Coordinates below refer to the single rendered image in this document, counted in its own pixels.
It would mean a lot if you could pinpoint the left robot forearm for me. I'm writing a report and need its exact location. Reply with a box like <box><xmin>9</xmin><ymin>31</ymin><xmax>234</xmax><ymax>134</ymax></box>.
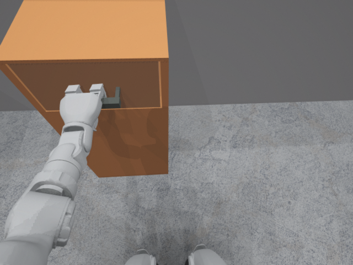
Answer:
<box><xmin>4</xmin><ymin>122</ymin><xmax>93</xmax><ymax>239</ymax></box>

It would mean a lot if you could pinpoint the drawer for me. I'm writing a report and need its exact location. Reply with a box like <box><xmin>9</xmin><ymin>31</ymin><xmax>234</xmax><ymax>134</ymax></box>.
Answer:
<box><xmin>8</xmin><ymin>61</ymin><xmax>161</xmax><ymax>110</ymax></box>

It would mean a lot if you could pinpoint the left robot thigh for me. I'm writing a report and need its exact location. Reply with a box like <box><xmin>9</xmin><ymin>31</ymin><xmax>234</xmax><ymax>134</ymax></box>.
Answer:
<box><xmin>125</xmin><ymin>254</ymin><xmax>156</xmax><ymax>265</ymax></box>

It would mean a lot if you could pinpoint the left robot upper arm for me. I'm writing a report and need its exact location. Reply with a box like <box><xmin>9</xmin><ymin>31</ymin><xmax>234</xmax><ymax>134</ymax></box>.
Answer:
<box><xmin>0</xmin><ymin>191</ymin><xmax>76</xmax><ymax>265</ymax></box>

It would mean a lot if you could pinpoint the left robot hand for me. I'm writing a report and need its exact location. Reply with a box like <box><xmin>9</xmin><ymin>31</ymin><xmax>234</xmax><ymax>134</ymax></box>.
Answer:
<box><xmin>60</xmin><ymin>84</ymin><xmax>107</xmax><ymax>131</ymax></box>

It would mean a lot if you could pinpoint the handle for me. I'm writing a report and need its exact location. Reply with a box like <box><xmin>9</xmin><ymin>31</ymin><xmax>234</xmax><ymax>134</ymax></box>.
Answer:
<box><xmin>101</xmin><ymin>87</ymin><xmax>121</xmax><ymax>109</ymax></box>

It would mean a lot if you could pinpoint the right robot shin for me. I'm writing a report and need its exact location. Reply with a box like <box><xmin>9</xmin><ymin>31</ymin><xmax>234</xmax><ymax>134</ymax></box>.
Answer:
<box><xmin>193</xmin><ymin>245</ymin><xmax>206</xmax><ymax>253</ymax></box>

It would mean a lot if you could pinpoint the cabinet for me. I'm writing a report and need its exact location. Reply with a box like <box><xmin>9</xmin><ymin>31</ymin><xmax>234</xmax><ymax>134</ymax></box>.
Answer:
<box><xmin>0</xmin><ymin>0</ymin><xmax>169</xmax><ymax>178</ymax></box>

